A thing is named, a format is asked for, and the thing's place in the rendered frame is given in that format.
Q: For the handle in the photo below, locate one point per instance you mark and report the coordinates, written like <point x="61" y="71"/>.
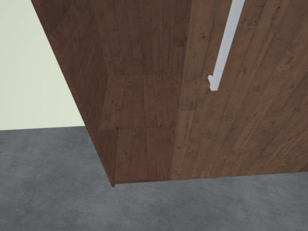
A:
<point x="231" y="25"/>

